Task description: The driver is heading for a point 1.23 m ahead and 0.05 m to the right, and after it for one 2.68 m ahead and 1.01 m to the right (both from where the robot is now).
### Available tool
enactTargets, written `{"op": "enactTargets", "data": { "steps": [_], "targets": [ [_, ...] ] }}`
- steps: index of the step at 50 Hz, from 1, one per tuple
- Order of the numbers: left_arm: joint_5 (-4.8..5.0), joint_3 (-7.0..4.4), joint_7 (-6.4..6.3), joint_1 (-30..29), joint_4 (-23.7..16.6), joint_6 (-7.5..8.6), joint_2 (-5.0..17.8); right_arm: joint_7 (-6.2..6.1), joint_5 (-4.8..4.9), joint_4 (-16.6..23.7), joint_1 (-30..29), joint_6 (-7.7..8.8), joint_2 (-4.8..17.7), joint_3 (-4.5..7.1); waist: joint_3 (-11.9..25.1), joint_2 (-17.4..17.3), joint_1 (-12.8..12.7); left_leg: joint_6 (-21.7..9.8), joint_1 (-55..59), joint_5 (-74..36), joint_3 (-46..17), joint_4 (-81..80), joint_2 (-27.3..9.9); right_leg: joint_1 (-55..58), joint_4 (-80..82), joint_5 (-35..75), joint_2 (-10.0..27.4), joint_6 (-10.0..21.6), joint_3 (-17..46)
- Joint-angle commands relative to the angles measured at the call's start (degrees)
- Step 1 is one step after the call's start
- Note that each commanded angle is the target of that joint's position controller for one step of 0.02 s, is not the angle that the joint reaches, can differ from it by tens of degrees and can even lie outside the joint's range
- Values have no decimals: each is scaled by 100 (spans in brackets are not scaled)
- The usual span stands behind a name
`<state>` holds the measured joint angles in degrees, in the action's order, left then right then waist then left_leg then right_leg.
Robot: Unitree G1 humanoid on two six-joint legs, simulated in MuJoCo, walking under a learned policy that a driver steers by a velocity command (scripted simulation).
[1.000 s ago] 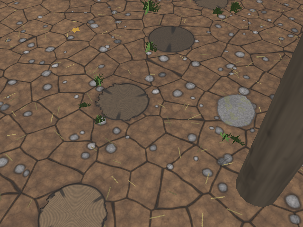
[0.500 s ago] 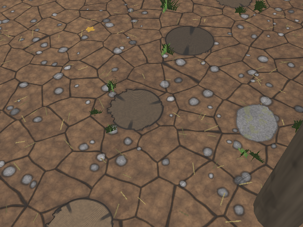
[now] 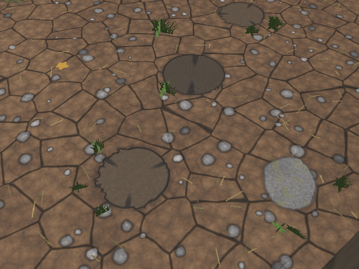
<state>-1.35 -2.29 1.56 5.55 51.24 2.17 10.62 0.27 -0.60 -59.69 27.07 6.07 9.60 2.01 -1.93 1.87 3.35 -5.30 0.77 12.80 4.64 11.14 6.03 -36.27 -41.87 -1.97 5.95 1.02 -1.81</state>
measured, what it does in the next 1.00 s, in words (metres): walks ahead: right foot, then left foot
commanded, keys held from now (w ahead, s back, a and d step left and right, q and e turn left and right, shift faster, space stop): w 1.00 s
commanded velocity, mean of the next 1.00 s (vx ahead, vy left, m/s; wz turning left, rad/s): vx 0.50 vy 0.00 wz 0.00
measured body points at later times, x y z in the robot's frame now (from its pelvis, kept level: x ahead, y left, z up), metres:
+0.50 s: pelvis +0.27 -0.05 +0.00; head +0.29 -0.06 +0.45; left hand +0.22 +0.19 -0.14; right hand +0.37 -0.28 -0.14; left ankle +0.37 +0.12 -0.68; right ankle +0.23 -0.10 -0.74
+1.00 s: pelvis +0.53 +0.02 +0.00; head +0.55 +0.03 +0.45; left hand +0.61 +0.26 -0.14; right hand +0.52 -0.23 -0.14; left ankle +0.53 +0.07 -0.74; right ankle +0.61 -0.14 -0.67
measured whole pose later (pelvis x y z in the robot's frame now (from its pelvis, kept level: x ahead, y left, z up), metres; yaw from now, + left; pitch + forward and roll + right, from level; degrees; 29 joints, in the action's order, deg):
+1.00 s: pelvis +0.53 +0.02 +0.00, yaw +1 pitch -1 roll +0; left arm -1.7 -3.4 1.1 11.6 55.1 3.0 11.4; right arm 0.7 -0.3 -58.5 21.5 5.7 11.1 3.2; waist -2.4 1.7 0.8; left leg -6.2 -5.4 9.1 6.7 14.7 4.6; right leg -32.8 -55.6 -10.4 5.9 3.5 -0.1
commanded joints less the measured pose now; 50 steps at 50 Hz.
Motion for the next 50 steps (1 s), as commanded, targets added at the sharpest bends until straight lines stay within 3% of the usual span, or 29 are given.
{"op": "enactTargets", "data": {
  "steps": [1,5,7,8,9,10,11,12,13,14,15,18,19,21,24,28,29,33,35,36,37,38,39,40,41,43,45,48,50],
  "targets": [
    [40,13,-13,-772,-525,85,202,-41,-21,75,451,48,695,104,-439,-445,53,-736,7,-2321,-856,-274,-1703,-139,427,192,-191,32,-178],
    [-27,-71,-27,-830,-646,141,351,-124,-38,-13,466,1,631,27,-343,-554,-81,-657,688,-3808,-753,421,-1840,76,737,-608,-436,420,-317],
    [-33,-168,-94,137,-346,204,456,-125,-39,-21,333,-14,815,57,145,-590,-537,-478,394,-5200,-553,1557,-1707,1604,1034,-864,-849,653,-528],
    [-109,-221,-168,1237,13,288,530,-103,-48,-17,390,-61,915,119,617,-386,-977,-302,-90,-4685,-465,2589,-1558,2882,1571,-351,-687,877,-258],
    [-259,-364,-246,2216,200,326,1051,-69,17,160,396,-64,696,55,1343,222,-1278,-178,-1173,-2711,-204,4265,-1234,4314,1752,-1238,551,1181,1036],
    [-242,-486,-230,2265,198,285,1613,-14,156,152,1192,-100,101,-2,1727,1321,-833,37,-3137,1863,-57,6251,-131,5469,2370,-1402,2051,1991,3754],
    [53,-459,-174,1819,179,195,1326,-45,-21,154,626,-124,694,149,1155,184,-903,-50,-3696,1417,-734,6596,-443,4852,2788,-2394,1687,1793,3890],
    [116,-374,-160,1173,91,194,1070,-21,13,348,136,-74,652,176,456,229,-639,-51,-3633,703,-767,6475,-694,3977,2933,-2087,1444,1531,2914],
    [87,-296,-138,826,61,245,773,-15,11,408,-84,-44,536,156,152,-2,-484,-12,-3346,301,-770,6177,-877,3296,3134,-1284,1181,1374,2277],
    [-2,-199,-130,687,70,248,514,23,-96,329,-102,-109,516,185,117,-282,-327,47,-3131,85,-837,6000,-980,3012,3165,-621,1040,1323,1872],
    [-1,-135,-139,745,166,277,392,62,-166,320,24,-188,378,169,104,-222,-183,114,-2871,30,-815,5809,-1058,2806,3232,-78,818,1199,1466],
    [60,-100,-138,1294,496,398,504,125,-233,422,-93,-332,267,183,38,7,-124,268,-3016,93,-650,5531,-1071,2825,3185,1283,744,1262,932],
    [105,-47,-124,1331,530,396,361,137,-221,480,-409,-340,264,162,-6,63,-100,301,-3256,-11,-560,5206,-1131,2908,3140,1227,599,1142,706],
    [95,-20,-129,1635,621,369,471,176,-218,664,-986,-353,235,114,-120,244,-251,388,-3567,-355,-376,4693,-1187,2979,3209,1387,502,1073,555],
    [174,-81,-218,2286,809,400,669,183,-201,854,-1626,-395,150,10,-206,79,-419,434,-3809,-732,-217,4014,-1183,3203,3213,1521,550,970,517],
    [146,-46,-230,2659,903,376,554,186,-126,1101,-2468,-361,214,-47,-368,212,-622,372,-3871,-975,-59,3042,-1059,3565,3161,1551,598,917,448],
    [148,-116,-252,2795,955,432,668,131,-108,1141,-2570,-352,361,11,-385,197,-625,354,-3742,-878,55,2924,-939,3571,3085,1376,499,879,427],
    [58,-172,-312,3018,1111,424,624,86,-73,1327,-3100,-324,355,36,-665,264,-711,52,-3711,-475,176,2278,-813,4041,2846,1565,784,981,523],
    [122,-227,-325,2657,1065,432,780,18,-71,1195,-2612,-306,380,119,-450,334,-316,-212,-2690,-80,258,2004,-538,3883,2138,3094,806,889,390],
    [73,-193,-307,2280,980,410,811,-38,-38,851,-1626,-247,591,240,19,234,221,-369,-1374,-380,205,1692,-390,3561,1299,3802,652,809,235],
    [129,-171,-282,2122,887,410,763,-102,-131,451,-479,-185,885,383,673,19,661,-546,215,-336,-86,1512,-632,2737,18,3069,356,680,-33],
    [316,-32,-212,2432,689,396,232,-143,-287,319,352,-148,1488,542,1530,-1031,692,-1072,1966,872,-2383,1105,-2392,938,-2206,107,-322,384,-455],
    [247,-122,-204,2704,760,388,423,-60,-99,367,111,-232,1540,565,1816,-1147,434,-1415,1815,1171,-4287,278,-3075,202,-3405,-2609,-901,388,171],
    [125,-138,-226,2145,616,346,454,19,0,582,-627,-239,1243,454,905,-415,170,-1275,938,1229,-3505,222,-2873,-155,-3501,-2285,-488,484,448],
    [82,-124,-194,1790,519,369,400,67,29,675,-1111,-199,848,346,330,-167,-3,-1139,107,923,-2840,-2,-2607,-87,-3155,-1871,-299,499,439],
    [-49,-131,-151,1765,542,266,253,55,32,642,-1355,-87,472,210,-102,-194,-391,-697,-873,154,-1913,-307,-2053,489,-2358,-1530,-11,468,438],
    [-98,-110,-81,1903,590,141,136,33,23,530,-1056,17,508,187,-58,-402,-507,-716,-1046,-682,-1552,-400,-1948,751,-2070,-1383,-15,362,330],
    [-59,-139,-32,1249,363,68,240,33,49,415,-684,74,740,205,-195,-488,-505,-664,-882,-1356,-1109,-535,-1792,247,-1505,-772,66,233,190],
    [6,-152,-15,798,223,47,293,29,28,353,-414,66,615,144,-247,-524,-425,-523,-698,-1691,-904,-532,-1651,-15,-1152,-366,67,160,34]
  ]
}}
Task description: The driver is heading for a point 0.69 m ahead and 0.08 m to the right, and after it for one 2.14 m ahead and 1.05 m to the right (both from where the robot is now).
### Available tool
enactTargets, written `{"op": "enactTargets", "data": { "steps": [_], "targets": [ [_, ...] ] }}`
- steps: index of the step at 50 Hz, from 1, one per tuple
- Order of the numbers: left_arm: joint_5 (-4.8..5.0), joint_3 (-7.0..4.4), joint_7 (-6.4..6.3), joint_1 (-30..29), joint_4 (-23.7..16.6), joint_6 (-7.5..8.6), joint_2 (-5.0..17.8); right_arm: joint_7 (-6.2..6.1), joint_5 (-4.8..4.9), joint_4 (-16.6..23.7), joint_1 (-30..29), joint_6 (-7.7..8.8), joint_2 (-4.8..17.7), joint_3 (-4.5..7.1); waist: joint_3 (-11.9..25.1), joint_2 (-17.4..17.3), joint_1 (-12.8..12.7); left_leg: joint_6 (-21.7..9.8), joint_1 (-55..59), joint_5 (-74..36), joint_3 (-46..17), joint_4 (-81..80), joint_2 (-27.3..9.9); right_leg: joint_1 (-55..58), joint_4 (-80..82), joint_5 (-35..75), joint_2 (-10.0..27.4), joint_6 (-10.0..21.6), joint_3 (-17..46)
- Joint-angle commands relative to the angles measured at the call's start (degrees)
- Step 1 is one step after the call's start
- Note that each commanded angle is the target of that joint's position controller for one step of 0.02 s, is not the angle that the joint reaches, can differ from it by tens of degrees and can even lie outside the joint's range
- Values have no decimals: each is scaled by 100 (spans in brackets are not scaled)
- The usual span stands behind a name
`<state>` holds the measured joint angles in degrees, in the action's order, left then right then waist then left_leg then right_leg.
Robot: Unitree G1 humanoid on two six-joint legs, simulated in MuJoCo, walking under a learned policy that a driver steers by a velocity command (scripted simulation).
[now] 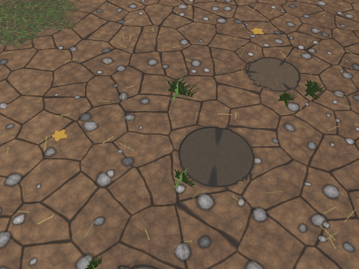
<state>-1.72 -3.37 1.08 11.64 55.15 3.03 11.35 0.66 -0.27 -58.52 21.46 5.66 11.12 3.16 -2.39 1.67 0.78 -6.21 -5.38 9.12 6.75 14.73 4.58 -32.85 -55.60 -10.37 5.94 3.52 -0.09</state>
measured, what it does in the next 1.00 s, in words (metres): walks ahead: right foot, then left foot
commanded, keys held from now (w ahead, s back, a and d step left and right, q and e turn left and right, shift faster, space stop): w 0.84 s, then e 0.16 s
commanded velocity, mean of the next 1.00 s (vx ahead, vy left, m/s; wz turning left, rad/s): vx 0.48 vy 0.00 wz -0.03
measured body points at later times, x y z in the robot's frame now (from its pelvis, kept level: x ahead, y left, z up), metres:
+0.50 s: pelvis +0.27 -0.05 -0.01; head +0.29 -0.06 +0.44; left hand +0.32 +0.20 -0.15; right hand +0.29 -0.30 -0.16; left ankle +0.23 +0.08 -0.66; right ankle +0.30 -0.11 -0.75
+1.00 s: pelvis +0.53 +0.00 -0.01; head +0.57 +0.02 +0.44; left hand +0.52 +0.24 -0.17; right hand +0.64 -0.25 -0.14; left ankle +0.60 +0.06 -0.75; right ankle +0.41 -0.11 -0.65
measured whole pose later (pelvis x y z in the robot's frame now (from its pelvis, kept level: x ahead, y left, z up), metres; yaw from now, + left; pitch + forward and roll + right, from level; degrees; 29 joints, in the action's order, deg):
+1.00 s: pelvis +0.53 +0.00 -0.01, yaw -3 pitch +0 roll -1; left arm -0.3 -2.2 -1.7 19.6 60.7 3.7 10.5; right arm -0.1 -1.0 -53.2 7.8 4.9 11.6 2.7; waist -4.4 0.9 -2.5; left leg -5.7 -18.1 6.2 7.9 27.2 0.7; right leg -18.2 -65.4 -23.5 -0.9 3.3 0.0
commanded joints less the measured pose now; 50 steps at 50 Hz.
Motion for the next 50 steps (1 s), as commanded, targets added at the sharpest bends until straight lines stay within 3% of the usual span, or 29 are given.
{"op": "enactTargets", "data": {
  "steps": [1,5,9,10,13,15,16,17,18,19,20,21,22,23,24,25,28,32,37,38,40,42,43,44,45,46,47,48,50],
  "targets": [
    [65,-48,58,-52,-248,-62,235,-33,16,153,292,91,426,28,-193,-531,-101,-348,-21,-1497,-975,-845,-1448,-426,375,719,66,-113,-144],
    [89,24,80,-929,-541,-64,148,-77,-6,17,719,80,441,-6,-311,-555,115,-282,239,-1904,-820,-769,-1400,-470,1237,1181,-58,-156,-330],
    [83,66,54,-1586,-766,-34,190,-133,-84,-163,1130,54,460,-20,-395,-544,312,-443,984,-2505,-825,-488,-1582,-593,1799,887,-246,-70,-481],
    [11,69,61,-1692,-806,-52,188,-180,-137,-267,1249,13,483,0,-447,-569,351,-486,1227,-2655,-879,-351,-1690,-703,1860,678,-299,-24,-502],
    [23,54,52,-1497,-831,14,291,-272,-168,-348,1162,0,601,49,-400,-569,111,-484,1524,-3556,-864,174,-1843,-326,2253,18,-502,216,-525],
    [23,-40,-31,-278,-429,87,429,-235,-122,-343,892,-6,680,68,220,-553,-404,-309,1140,-4809,-572,1490,-1622,1444,2774,-19,-941,474,-784],
    [-112,-163,-82,867,-60,164,761,-177,-31,-241,705,-7,713,77,804,-390,-831,-199,144,-3972,-330,2744,-1424,3088,2896,221,-548,746,-361],
    [-261,-334,-143,1771,44,193,1402,-85,164,-3,900,16,245,-42,1672,555,-958,45,-1775,-1374,23,4921,-782,4917,3175,-791,1145,1358,1927],
    [-113,-327,-100,1508,61,123,1400,-53,129,-15,1092,28,375,24,1912,1063,-750,62,-2829,2085,-479,6189,14,5029,4148,-950,1925,1751,4050],
    [19,-265,-79,703,-52,99,1107,-66,-52,70,518,-20,624,97,1030,335,-494,-24,-3225,1548,-857,6343,-507,4243,4110,-1313,1534,1433,3053],
    [60,-169,-61,283,-109,127,752,-31,-67,190,150,13,540,83,466,35,-407,-12,-3198,1094,-848,6071,-688,3423,4323,-1059,1297,1266,2359],
    [48,-110,-63,104,-76,164,546,-19,-64,188,59,0,418,82,138,-105,-204,13,-2953,834,-840,5656,-869,2842,4515,-627,1011,1030,1830],
    [54,-41,-93,108,71,223,360,14,-172,191,129,-68,343,57,23,-82,-10,38,-2650,659,-863,5329,-965,2515,4602,-1,701,792,1381],
    [45,-24,-118,251,174,265,341,48,-207,138,346,-140,193,28,97,140,88,104,-2381,649,-808,5157,-977,2367,4622,412,668,807,1117],
    [43,-12,-126,461,290,311,324,59,-222,150,317,-190,194,27,57,111,110,154,-2347,662,-739,5093,-966,2322,4629,888,604,833,985],
    [115,-17,-126,620,333,337,365,50,-271,155,274,-226,68,-2,-4,76,115,221,-2484,588,-698,4993,-985,2329,4657,1183,596,901,901],
    [110,-27,-130,964,477,364,485,82,-226,515,-581,-300,267,5,-200,92,59,366,-3021,77,-599,4339,-1128,2521,4810,1693,513,909,591],
    [124,24,-139,1332,572,370,475,112,-110,884,-1619,-317,281,-66,-218,134,-208,500,-3134,-565,-371,3271,-991,2843,4823,1973,378,701,336],
    [99,55,-177,1770,697,322,500,107,-73,1116,-2445,-311,310,-93,-457,176,-453,415,-2989,-690,-206,2318,-779,3417,4729,2142,501,754,281],
    [58,56,-202,1800,736,305,583,98,-67,1182,-2497,-298,339,-86,-515,116,-403,358,-3042,-543,-264,2198,-772,3622,4644,2381,674,767,354],
    [98,65,-268,1625,741,309,631,55,-89,1186,-2358,-234,414,-41,-534,86,-255,227,-2815,-201,-254,1893,-674,3880,4346,3113,777,699,325],
    [73,53,-290,1416,745,309,723,-27,-119,916,-1417,-152,511,41,-69,205,208,-36,-1537,-134,-100,1424,-333,3797,3269,4704,654,545,103],
    [113,103,-280,1410,732,303,585,-94,-195,574,-495,-76,677,123,465,8,518,-191,-276,-629,-182,1191,-335,3367,2129,4638,361,394,-39],
    [204,179,-276,1467,530,316,408,-157,-341,411,468,-3,1128,238,1277,-416,745,-436,1276,-1488,-1400,1318,-1570,2209,494,2555,4,248,-188],
    [460,265,-292,2500,626,251,-154,-100,-318,420,545,-39,1545,327,2123,-1627,322,-1356,2414,-2936,-3722,846,-3263,686,-1571,-2257,-1047,30,-392],
    [258,86,-353,2161,691,175,466,-52,-51,531,180,-95,1267,286,1833,-414,239,-1198,1703,-3260,-3590,671,-2986,612,-1893,-1976,-798,90,399],
    [198,47,-337,1612,552,140,401,-56,-38,610,-481,-63,928,170,897,-258,43,-985,895,-3492,-2643,564,-2783,405,-1882,-1581,-641,54,373],
    [150,66,-317,1393,477,115,253,-59,-49,654,-797,-30,625,84,482,-151,-79,-734,323,-3767,-1968,377,-2511,417,-1594,-1303,-442,14,338],
    [52,7,-224,1321,417,-66,239,-151,-9,591,-837,-17,394,-2,284,-407,-279,-354,-399,-3977,-1089,129,-2065,852,-1184,-1038,-322,-62,247]
  ]
}}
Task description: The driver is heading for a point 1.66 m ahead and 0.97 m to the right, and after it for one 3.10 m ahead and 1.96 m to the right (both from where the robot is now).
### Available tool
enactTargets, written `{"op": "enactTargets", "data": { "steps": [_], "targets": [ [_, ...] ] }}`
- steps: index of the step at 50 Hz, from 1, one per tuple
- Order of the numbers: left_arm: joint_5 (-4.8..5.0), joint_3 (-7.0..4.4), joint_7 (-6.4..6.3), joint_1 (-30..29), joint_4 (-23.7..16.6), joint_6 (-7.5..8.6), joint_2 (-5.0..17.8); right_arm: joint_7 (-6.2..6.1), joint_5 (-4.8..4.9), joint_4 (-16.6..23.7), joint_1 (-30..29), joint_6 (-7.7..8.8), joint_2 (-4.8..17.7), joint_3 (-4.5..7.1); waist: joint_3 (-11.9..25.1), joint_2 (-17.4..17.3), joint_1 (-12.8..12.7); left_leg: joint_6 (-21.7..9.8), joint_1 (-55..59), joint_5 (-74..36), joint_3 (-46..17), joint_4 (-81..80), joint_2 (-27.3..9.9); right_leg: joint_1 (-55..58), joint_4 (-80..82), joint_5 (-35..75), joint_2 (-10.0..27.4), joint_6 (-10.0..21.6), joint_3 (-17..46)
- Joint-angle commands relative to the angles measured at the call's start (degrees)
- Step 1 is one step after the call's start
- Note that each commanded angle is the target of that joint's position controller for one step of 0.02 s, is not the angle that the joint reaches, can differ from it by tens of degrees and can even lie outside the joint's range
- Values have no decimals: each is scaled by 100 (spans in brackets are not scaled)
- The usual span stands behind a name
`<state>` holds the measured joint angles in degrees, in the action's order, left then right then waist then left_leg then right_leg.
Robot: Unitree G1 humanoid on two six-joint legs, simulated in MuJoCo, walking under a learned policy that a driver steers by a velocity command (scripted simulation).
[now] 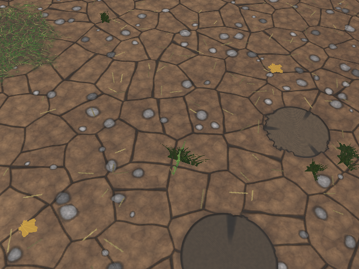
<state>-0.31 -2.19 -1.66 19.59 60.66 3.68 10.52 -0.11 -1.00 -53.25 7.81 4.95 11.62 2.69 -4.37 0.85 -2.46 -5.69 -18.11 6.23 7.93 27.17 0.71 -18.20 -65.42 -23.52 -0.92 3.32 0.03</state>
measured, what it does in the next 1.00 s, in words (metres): steps on the spot, turning right: right foot, then left foot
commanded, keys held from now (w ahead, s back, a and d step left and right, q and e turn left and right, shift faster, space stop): e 1.00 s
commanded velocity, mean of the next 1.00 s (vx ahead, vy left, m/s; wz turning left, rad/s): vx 0.06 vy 0.00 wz -0.53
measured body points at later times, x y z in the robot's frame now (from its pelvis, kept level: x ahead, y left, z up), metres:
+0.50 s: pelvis +0.07 -0.02 -0.01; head +0.09 -0.05 +0.44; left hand +0.25 +0.19 -0.12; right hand +0.07 -0.30 -0.15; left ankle +0.05 +0.08 -0.68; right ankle +0.08 -0.10 -0.73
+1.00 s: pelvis +0.06 +0.01 +0.00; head +0.10 +0.02 +0.45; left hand +0.30 +0.20 -0.13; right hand +0.02 -0.28 -0.10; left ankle +0.11 +0.10 -0.74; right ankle +0.05 -0.09 -0.70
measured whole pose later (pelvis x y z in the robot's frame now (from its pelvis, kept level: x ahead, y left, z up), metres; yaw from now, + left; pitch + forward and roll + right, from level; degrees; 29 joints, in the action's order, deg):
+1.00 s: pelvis +0.06 +0.01 +0.00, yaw -33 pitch +1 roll -1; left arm -1.3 -5.6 0.4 11.4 46.3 -3.1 16.8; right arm -2.8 -1.3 -43.2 11.9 -1.2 14.4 2.3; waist -2.4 2.8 -1.2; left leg -2.0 -13.1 14.0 -0.2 26.9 1.4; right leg -25.7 -43.5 -22.3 -8.6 1.2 7.9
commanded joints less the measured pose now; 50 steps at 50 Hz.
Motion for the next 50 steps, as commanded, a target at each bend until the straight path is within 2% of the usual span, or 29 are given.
{"op": "enactTargets", "data": {
  "steps": [1,2,3,5,6,9,12,16,19,20,21,22,23,24,25,26,27,28,30,34,37,40,43,45,46,47,48,49,50],
  "targets": [
    [-98,-134,71,628,-155,-202,255,-93,42,43,636,91,439,51,566,-578,-9,-483,833,-4215,-1062,-1045,-1760,-527,-193,323,286,-90,186],
    [-99,-149,76,632,-175,-257,246,-107,48,37,726,116,501,66,659,-540,-59,-504,917,-4462,-922,-1017,-1747,-600,-207,387,240,-128,148],
    [-107,-162,79,586,-197,-307,222,-126,62,54,747,125,566,79,687,-486,-98,-507,908,-4399,-730,-1029,-1700,-695,-176,489,210,-170,100],
    [-115,-194,90,326,-333,-388,276,-181,32,114,754,87,650,87,715,-511,-110,-484,963,-4056,-462,-1050,-1632,-960,67,763,231,-213,3],
    [-152,-215,134,139,-434,-421,311,-206,38,120,770,43,591,59,689,-573,-86,-486,1024,-3947,-272,-1028,-1571,-1110,320,897,290,-220,-81],
    [-147,-156,219,-437,-745,-490,209,-263,33,104,874,-62,591,43,591,-745,43,-470,980,-3399,46,-1003,-1506,-1043,1229,1302,347,-225,-249],
    [-160,-122,259,-755,-965,-542,250,-271,13,106,986,-143,751,89,584,-732,163,-549,1009,-3033,148,-900,-1682,-761,1848,1335,316,-145,-425],
    [-168,-160,292,-1007,-1221,-591,419,-247,-44,155,1039,-321,939,184,469,-739,297,-594,1133,-2278,40,-601,-2012,-630,2256,536,276,3,-551],
    [-120,-185,284,-988,-1380,-542,417,-251,-56,180,1058,-439,1060,262,448,-602,324,-420,1198,-1777,-6,-67,-2160,-301,2971,227,216,141,-598],
    [-118,-195,264,-806,-1383,-473,432,-245,-62,162,1087,-481,1108,295,542,-358,175,-168,1017,-1489,148,416,-2053,182,3633,843,192,207,-507],
    [-164,-312,204,-483,-1326,-383,852,-215,-64,200,1264,-511,1005,288,825,492,80,206,545,-774,480,1596,-1602,911,4327,1882,632,414,359],
    [-111,-529,138,-335,-1409,-381,1700,-177,51,648,1055,-521,510,163,870,1953,48,715,-1204,2613,720,3047,-306,1672,4595,4545,2269,1480,2695],
    [-6,-569,116,199,-1245,-429,1620,-219,-22,706,555,-621,710,177,1083,946,-295,777,-1468,3385,-368,3954,-188,1688,4598,4801,2399,1975,2673],
    [4,-520,80,-19,-1264,-469,1438,-208,24,739,491,-658,696,186,841,563,-124,807,-1592,3005,-629,4205,-286,1441,4594,4470,2129,1921,2223],
    [-17,-451,44,-435,-1343,-521,1227,-202,73,727,430,-622,642,178,530,320,57,792,-1609,2480,-777,4009,-367,1107,4710,3876,1764,1636,1847],
    [16,-405,14,-787,-1450,-549,1096,-212,25,751,376,-591,719,205,401,335,190,773,-1607,2089,-849,3741,-414,997,4757,3527,1463,1370,1624],
    [25,-360,9,-1037,-1546,-557,953,-202,-60,724,488,-595,801,228,483,408,293,771,-1465,1852,-851,3633,-387,956,4738,3592,1240,1241,1437],
    [9,-348,36,-1034,-1588,-543,954,-185,-98,703,580,-627,786,235,650,351,308,776,-1347,1762,-821,3661,-282,980,4695,3789,1179,1221,1399],
    [-2,-391,94,-856,-1575,-478,1128,-171,-58,750,630,-691,685,213,826,203,301,809,-1259,1725,-870,3432,-234,1056,4682,3739,1137,1210,1463],
    [-53,-441,122,-645,-1587,-486,1316,-196,-16,958,336,-763,680,185,748,462,145,854,-1257,1740,-966,2739,-185,984,4865,2412,1076,1182,1874],
    [-85,-472,157,-603,-1640,-520,1401,-199,7,1095,166,-746,714,171,716,526,66,825,-1084,1754,-1017,2311,-100,844,4935,1710,1035,1156,2181],
    [-107,-497,200,-670,-1702,-546,1449,-213,49,1189,159,-691,732,150,749,573,58,745,-710,1814,-1030,1876,32,698,4879,1667,987,1090,2437],
    [-100,-510,243,-823,-1753,-582,1453,-241,104,1224,409,-624,756,133,799,670,153,598,-101,1866,-1019,1145,208,541,4787,1903,906,915,2723],
    [-25,-509,250,-1058,-1799,-623,1424,-278,118,1124,912,-567,719,117,785,632,445,454,792,1301,-935,-167,317,131,4640,1615,643,566,2720],
    [31,-467,222,-1081,-1848,-620,1271,-327,70,1094,1095,-530,920,164,729,342,508,348,1335,1178,-1268,-995,-79,-350,4362,901,315,223,2511],
    [53,-371,191,-756,-1887,-604,827,-371,-26,1201,1027,-526,1429,252,788,-851,280,45,1769,1854,-2665,-1597,-1567,-1013,3082,-341,-360,-124,1645],
    [-43,-439,143,-855,-1906,-587,1067,-326,-90,1423,368,-556,1800,320,313,-1485,248,-548,864,1554,-3670,-1918,-2413,-1672,1919,-828,-993,-251,561],
    [-198,-520,164,-912,-1880,-588,1405,-292,-109,1469,285,-546,1436,240,216,-855,151,-726,391,830,-3266,-1711,-2312,-1295,965,-631,-519,-280,758],
    [-178,-548,224,-714,-1761,-610,1382,-266,-59,1518,-43,-525,1102,139,200,-619,-83,-587,257,282,-2595,-1521,-1888,-1121,491,-293,-512,-276,735]
  ]
}}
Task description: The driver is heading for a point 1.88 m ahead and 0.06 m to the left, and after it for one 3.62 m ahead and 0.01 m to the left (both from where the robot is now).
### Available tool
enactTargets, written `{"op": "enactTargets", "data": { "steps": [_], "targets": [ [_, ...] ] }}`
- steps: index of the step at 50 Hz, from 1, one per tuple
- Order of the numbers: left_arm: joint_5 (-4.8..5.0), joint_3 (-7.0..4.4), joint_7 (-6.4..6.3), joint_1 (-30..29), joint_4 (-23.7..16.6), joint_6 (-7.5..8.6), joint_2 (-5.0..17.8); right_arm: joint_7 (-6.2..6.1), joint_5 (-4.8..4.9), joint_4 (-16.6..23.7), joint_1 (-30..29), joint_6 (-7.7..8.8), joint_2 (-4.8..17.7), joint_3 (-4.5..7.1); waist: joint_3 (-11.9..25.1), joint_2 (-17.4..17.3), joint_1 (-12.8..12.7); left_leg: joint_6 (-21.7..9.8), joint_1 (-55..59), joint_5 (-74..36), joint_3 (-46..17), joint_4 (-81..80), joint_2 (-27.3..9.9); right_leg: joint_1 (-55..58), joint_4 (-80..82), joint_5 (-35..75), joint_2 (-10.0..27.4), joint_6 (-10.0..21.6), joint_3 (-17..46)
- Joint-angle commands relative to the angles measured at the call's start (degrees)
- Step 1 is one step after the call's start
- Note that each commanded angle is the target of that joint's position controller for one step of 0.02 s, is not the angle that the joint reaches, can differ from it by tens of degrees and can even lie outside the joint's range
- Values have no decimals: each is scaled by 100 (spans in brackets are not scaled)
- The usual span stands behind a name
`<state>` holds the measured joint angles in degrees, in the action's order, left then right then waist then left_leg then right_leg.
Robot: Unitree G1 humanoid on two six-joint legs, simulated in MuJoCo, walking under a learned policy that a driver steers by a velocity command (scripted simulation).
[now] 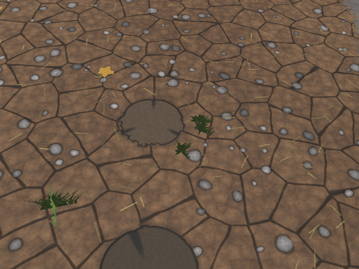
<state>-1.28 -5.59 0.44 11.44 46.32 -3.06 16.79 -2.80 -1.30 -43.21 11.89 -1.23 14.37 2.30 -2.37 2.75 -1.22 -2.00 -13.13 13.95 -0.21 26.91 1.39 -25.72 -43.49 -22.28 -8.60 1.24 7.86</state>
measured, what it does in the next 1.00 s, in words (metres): steps on the spot: right foot, then left foot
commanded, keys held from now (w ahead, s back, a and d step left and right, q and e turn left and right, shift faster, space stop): e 0.12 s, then no key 0.70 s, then w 0.18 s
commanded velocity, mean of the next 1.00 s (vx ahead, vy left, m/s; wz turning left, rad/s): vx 0.03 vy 0.00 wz -0.21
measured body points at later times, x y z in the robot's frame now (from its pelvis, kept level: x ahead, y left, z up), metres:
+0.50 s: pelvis -0.02 -0.03 +0.01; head +0.00 -0.06 +0.45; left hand +0.16 +0.19 -0.10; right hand +0.00 -0.31 -0.14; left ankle -0.02 +0.10 -0.70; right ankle -0.04 -0.12 -0.74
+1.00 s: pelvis -0.02 -0.02 +0.00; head -0.02 -0.02 +0.45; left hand +0.07 +0.23 -0.14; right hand -0.05 -0.28 -0.14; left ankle -0.02 +0.10 -0.74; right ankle -0.05 -0.11 -0.73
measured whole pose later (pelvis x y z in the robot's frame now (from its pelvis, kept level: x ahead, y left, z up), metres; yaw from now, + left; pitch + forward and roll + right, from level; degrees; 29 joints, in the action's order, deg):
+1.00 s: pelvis -0.02 -0.02 +0.00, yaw -10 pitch -1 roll +0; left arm -1.5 -1.3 0.0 14.9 58.2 -0.5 14.7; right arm -0.7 -1.1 -56.5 18.3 -0.5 13.5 1.9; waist 0.2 0.0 0.4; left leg -1.7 -7.9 17.9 -0.3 24.9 0.3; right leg -13.1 -33.6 -22.6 -2.6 4.1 0.0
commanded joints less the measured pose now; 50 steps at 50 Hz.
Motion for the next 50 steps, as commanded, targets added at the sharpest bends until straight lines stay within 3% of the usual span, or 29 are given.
{"op": "enactTargets", "data": {
  "steps": [1,3,8,13,15,17,18,19,20,21,22,23,25,28,32,33,35,36,38,41,42,44,46,48,49,50],
  "targets": [
    [-53,-200,66,328,-222,17,699,26,-20,592,-660,97,714,143,31,-837,-313,-800,-150,-921,-1202,-1364,-1610,-358,-2101,-161,268,-124,-130],
    [-22,-176,172,449,-170,-44,657,6,-11,656,-601,110,690,132,174,-1040,-219,-799,279,-1670,-649,-1143,-1375,-563,-2531,13,345,-280,-338],
    [24,-31,222,-213,-481,-104,439,29,-12,378,357,124,900,226,270,-1080,340,-1038,1379,-2666,-516,-792,-1640,-832,-1538,-216,525,-519,-480],
    [110,117,165,-232,-566,-94,311,187,-34,304,181,113,1074,274,429,-1413,335,-1016,948,-3059,-264,-476,-1646,469,59,-550,536,-283,-896],
    [129,151,119,-114,-544,-48,307,237,-8,228,165,71,1139,289,459,-1452,261,-956,859,-3219,-276,-250,-1624,905,885,-218,496,-154,-1046],
    [12,197,49,179,-425,70,321,257,83,141,162,25,1078,263,475,-1068,-8,-501,305,-2644,-72,189,-1458,1944,2724,1405,621,-3,-883],
    [-106,163,11,260,-450,162,674,283,63,187,384,18,740,174,747,-89,84,-107,-435,-1222,249,932,-1113,2788,3107,1716,1632,138,405],
    [-10,114,-10,7,-545,207,1157,289,68,412,342,-5,239,15,543,1118,217,203,-1119,1640,563,1165,-314,2476,2867,3836,2894,875,1633],
    [21,159,-42,198,-423,255,824,209,76,305,57,-116,569,76,572,712,-113,224,-774,2024,20,1746,-480,2118,2690,3794,2881,1333,1388],
    [17,276,-58,-89,-409,278,532,225,130,260,45,-163,646,109,361,546,74,205,-835,1816,-76,1948,-439,2012,2741,3551,2589,1303,1021],
    [-1,345,-86,-385,-413,269,382,245,133,151,109,-164,677,128,214,498,196,206,-817,1503,-127,1882,-451,1898,2805,3263,2276,1088,697],
    [19,361,-130,-467,-394,282,393,258,79,82,173,-161,740,159,162,638,241,221,-832,1246,-73,1862,-413,1960,2789,3439,2075,945,507],
    [45,393,-162,-371,-299,307,370,267,15,-125,429,-156,683,145,361,523,254,290,-629,1073,-16,1897,-319,2092,2639,4031,1917,915,222],
    [37,423,-159,-318,-141,321,360,243,61,-219,343,-170,473,69,337,430,183,338,-363,1024,10,1352,-297,1987,2610,3533,1877,920,191],
    [35,425,-177,-382,51,301,390,153,87,-414,415,-145,418,29,246,403,208,281,146,483,103,141,-208,1734,2534,2586,1820,847,422],
    [70,422,-184,-450,91,298,397,134,67,-507,539,-103,368,0,258,273,317,250,554,-272,88,-499,-254,1543,2493,2264,1750,696,414],
    [70,458,-174,-281,201,330,255,119,-44,-578,585,35,617,-2,336,-88,230,165,1201,-1138,-578,-828,-880,1094,2447,1427,1475,342,372],
    [96,436,-141,-80,298,310,190,155,53,-662,292,58,850,55,6,-701,-87,47,541,-1132,-595,-608,-874,1320,2706,1226,1095,284,60],
    [69,404,-159,-163,537,295,332,226,53,-750,293,125,509,-21,-58,-610,145,79,162,-596,-522,-852,-767,1793,2526,1403,1134,264,21],
    [70,396,-151,-119,735,318,297,166,61,-952,356,161,500,-43,38,-621,137,77,315,-632,-494,-919,-724,1849,2505,1674,1198,274,33],
    [74,404,-157,-40,833,323,266,164,52,-1021,426,158,503,-39,175,-550,145,39,419,-83,-459,-926,-663,1835,2529,1153,1130,287,-8],
    [49,340,-150,21,914,274,381,176,19,-1056,497,102,659,36,-25,-501,190,-177,219,1832,-526,-840,-529,1347,2274,-667,867,418,-139],
    [7,337,-99,-112,844,251,307,197,19,-1083,663,56,737,72,-565,-665,299,-466,53,3040,-1076,-1127,-794,469,1925,-1439,752,476,-178],
    [-31,395,-34,-306,723,339,26,186,19,-1249,1022,83,868,150,-631,-1172,399,-857,453,3322,-2082,-1794,-1537,14,982,-408,559,340,-803],
    [-76,398,-9,-354,678,397,37,184,16,-1272,992,112,901,189,-633,-1217,384,-1019,387,3107,-2376,-2036,-1866,38,582,23,720,302,-933],
    [-58,369,15,-309,664,450,142,200,3,-1244,888,152,892,200,-518,-1074,311,-1045,347,2841,-2367,-2111,-1909,106,417,-88,815,309,-881]
  ]
}}
Keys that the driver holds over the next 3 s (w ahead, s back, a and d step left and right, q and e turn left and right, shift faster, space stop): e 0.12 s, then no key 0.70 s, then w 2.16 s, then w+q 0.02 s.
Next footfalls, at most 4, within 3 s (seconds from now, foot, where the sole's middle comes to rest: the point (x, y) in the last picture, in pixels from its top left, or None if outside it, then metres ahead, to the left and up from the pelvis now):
0.36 right None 0.00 -0.12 -0.78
0.68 left None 0.02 0.09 -0.78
1.54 left None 0.39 -0.01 -0.78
2.10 right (238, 221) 0.67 -0.23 -0.78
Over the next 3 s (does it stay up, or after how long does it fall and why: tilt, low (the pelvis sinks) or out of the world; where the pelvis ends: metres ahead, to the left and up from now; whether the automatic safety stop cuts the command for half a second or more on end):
stays up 1.00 -0.17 0.01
